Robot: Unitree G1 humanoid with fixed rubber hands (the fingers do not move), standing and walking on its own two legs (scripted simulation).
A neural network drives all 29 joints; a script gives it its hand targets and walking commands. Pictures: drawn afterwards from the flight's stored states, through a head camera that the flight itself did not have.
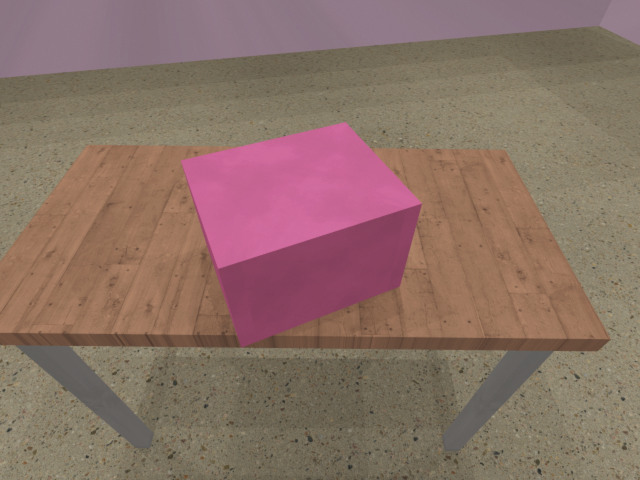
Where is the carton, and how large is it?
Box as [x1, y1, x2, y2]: [181, 122, 421, 347]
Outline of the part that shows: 345,122 181,160 206,244 241,347 399,286 421,203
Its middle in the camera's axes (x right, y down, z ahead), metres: -0.04 -0.02 +0.61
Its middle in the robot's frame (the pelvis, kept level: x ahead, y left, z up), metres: +0.49 +0.05 +0.04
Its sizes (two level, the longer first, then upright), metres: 0.274 0.225 0.185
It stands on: a table, 0.72 m high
